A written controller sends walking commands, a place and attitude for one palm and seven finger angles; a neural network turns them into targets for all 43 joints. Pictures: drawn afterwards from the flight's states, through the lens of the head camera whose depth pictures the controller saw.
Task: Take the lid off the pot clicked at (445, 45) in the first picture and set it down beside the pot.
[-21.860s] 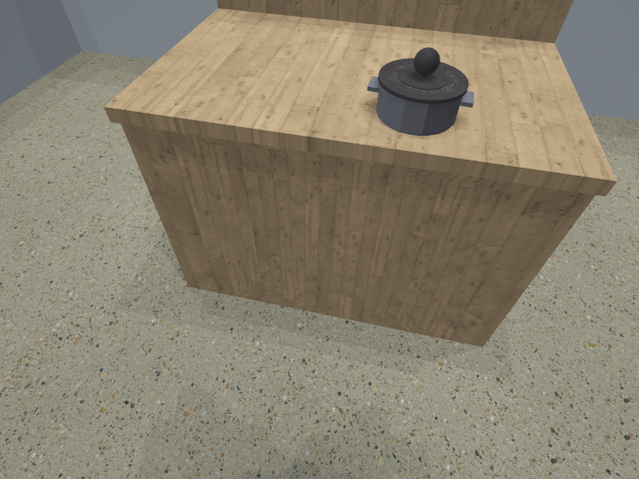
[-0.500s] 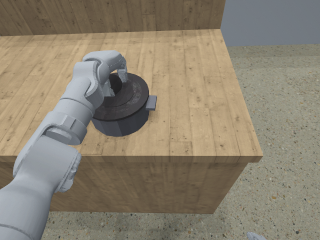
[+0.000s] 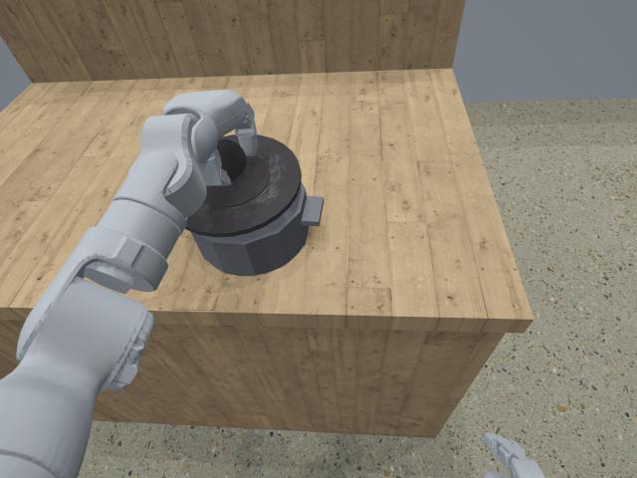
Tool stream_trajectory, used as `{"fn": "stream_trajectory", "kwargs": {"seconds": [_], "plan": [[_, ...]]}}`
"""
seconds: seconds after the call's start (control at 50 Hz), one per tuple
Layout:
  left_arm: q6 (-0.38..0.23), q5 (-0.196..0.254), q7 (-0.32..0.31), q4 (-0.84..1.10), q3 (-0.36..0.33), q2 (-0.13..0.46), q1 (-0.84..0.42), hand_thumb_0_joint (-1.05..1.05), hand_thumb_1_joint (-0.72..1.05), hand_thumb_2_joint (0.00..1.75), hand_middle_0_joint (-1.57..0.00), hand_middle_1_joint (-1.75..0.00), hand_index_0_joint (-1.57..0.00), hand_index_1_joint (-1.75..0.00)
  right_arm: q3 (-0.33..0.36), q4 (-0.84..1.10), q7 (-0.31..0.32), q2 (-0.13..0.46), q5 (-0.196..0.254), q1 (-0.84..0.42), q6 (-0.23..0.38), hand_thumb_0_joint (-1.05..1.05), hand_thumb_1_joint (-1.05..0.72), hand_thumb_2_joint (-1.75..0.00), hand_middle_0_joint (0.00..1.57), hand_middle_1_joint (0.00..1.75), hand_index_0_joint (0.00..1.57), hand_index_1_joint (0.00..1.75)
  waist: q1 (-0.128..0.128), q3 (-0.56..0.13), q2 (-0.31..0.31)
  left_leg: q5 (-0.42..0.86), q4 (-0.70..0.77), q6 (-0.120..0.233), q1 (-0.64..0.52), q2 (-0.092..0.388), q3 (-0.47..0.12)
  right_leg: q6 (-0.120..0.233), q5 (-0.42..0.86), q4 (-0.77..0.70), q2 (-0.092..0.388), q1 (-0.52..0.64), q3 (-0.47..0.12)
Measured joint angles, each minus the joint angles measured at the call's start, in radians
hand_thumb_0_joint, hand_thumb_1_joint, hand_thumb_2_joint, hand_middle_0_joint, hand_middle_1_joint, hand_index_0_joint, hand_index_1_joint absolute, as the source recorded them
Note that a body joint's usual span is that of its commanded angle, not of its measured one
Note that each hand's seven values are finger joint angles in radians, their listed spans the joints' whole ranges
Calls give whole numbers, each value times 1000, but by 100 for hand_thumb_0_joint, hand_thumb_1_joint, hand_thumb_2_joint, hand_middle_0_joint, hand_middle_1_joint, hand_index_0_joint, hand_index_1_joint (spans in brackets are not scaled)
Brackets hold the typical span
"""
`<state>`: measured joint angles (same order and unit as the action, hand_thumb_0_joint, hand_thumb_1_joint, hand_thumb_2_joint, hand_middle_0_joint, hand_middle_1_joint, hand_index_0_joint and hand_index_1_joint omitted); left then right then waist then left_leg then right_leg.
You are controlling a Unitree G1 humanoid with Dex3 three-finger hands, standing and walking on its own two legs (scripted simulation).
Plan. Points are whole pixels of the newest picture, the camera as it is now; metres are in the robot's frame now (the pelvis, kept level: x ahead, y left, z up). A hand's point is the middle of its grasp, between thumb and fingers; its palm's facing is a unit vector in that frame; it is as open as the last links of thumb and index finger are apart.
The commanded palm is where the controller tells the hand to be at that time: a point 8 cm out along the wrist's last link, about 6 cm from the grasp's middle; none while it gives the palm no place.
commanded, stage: lift the lid straight up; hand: left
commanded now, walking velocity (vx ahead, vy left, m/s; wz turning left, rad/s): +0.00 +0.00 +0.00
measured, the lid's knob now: (225, 159) +0.48 +0.12 +0.16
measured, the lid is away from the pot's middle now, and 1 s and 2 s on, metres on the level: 0.01 0.01 0.06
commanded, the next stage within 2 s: move the lid sideways beside the pot in 1.40 s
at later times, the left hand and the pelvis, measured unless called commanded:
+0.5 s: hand (215, 126) +0.46 +0.12 +0.22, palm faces -0.22 -0.01 -0.97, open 8.3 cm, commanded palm +0.44 +0.12 +0.30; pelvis -0.01 +0.00 +0.00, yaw +0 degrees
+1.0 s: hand (207, 89) +0.46 +0.11 +0.27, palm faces -0.14 -0.01 -0.99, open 8.3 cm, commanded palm +0.44 +0.12 +0.34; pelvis -0.01 +0.00 +0.00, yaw -1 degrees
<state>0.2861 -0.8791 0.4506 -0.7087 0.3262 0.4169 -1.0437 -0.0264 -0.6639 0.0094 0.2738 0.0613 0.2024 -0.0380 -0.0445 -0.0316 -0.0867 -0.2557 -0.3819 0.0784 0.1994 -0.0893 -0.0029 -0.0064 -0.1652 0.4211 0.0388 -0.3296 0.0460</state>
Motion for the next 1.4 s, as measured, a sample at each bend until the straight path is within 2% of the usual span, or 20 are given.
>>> {"fn": "stream_trajectory", "kwargs": {"seconds": [0.14,0.24,0.38,0.48,0.68,0.86,0.98,1.24,1.4], "plan": [[7,5,25,-8,23,-2,-40,1,8,88,-68,-90,-67,-90,-6,3,7,2,3,-21,3,1,-91,-90,19,29,20,30,10,3,8,4,-4,-1,-2,-3,-7,1,2,3,4,5,7],[2,4,33,-29,30,3,-76,1,8,88,-69,-90,-67,-90,-11,3,15,-1,2,-21,10,1,-91,-90,19,29,20,30,6,8,13,8,-4,-2,0,-5,-7,2,5,6,6,1,7],[-5,3,29,-35,-6,7,-98,1,8,88,-69,-90,-67,-90,-13,-9,10,1,-3,6,12,1,-91,-90,19,29,20,30,-1,2,3,13,6,-1,-5,-5,-1,1,10,-1,5,3,1],[2,-7,32,-54,-12,19,-119,0,8,88,-69,-90,-67,-90,-16,-12,11,2,1,19,4,1,-91,-90,20,29,20,30,-8,5,3,14,8,-1,-4,-2,7,2,13,-2,1,-1,-7],[4,-13,44,-56,-18,39,-155,0,8,88,-69,-90,-67,-90,-11,-15,22,9,3,35,26,1,-91,-90,19,29,20,30,-14,7,2,18,14,-3,-2,0,10,3,17,-7,-1,-5,-11],[20,-15,51,-33,-7,33,-182,0,7,88,-69,-90,-67,-90,-11,-10,16,13,6,16,26,1,-91,-90,19,29,20,30,-3,-4,-1,18,16,-4,-3,0,6,4,16,-7,-1,-3,-7],[23,-16,64,-26,-29,43,-194,0,7,88,-69,-90,-67,-90,-21,2,20,8,5,-13,22,1,-91,-90,19,29,20,30,-1,-4,-1,20,17,-4,-5,1,9,5,18,-8,-2,-2,-10],[46,-24,86,-33,14,63,-255,0,7,89,-69,-90,-68,-90,-29,3,28,5,13,-24,23,1,-91,-90,19,29,20,30,13,-6,7,25,13,-5,3,-4,-1,5,20,-6,4,-6,-1],[50,-28,86,-73,9,62,-279,0,7,89,-69,-90,-68,-90,-32,-6,28,5,13,-12,15,1,-91,-90,20,29,20,30,4,-9,10,26,16,-3,9,-5,3,3,23,-9,4,-13,-4]]}}
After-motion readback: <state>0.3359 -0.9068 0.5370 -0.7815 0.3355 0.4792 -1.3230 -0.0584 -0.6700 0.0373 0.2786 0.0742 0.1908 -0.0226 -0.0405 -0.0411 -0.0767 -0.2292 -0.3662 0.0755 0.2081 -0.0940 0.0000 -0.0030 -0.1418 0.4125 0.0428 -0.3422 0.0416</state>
